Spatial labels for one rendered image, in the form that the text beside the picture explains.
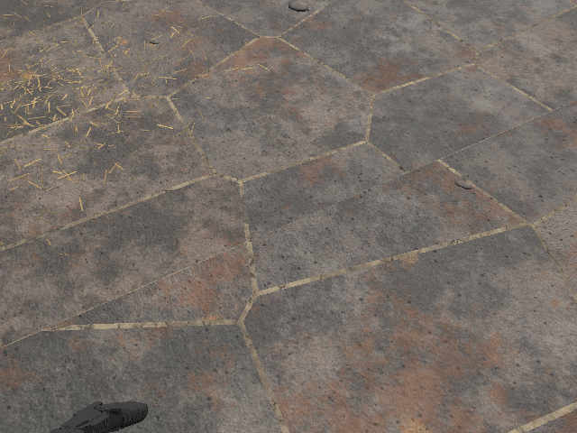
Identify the left robot hand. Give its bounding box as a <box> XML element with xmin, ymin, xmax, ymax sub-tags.
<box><xmin>50</xmin><ymin>401</ymin><xmax>148</xmax><ymax>433</ymax></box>

